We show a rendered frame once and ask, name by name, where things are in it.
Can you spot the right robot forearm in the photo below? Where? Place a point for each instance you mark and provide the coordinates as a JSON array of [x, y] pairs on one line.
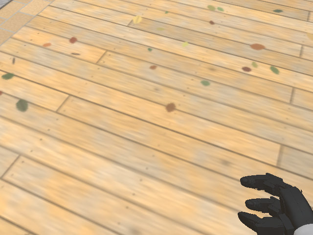
[[306, 229]]

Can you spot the robot right hand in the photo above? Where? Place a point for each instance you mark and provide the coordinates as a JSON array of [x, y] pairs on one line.
[[287, 214]]

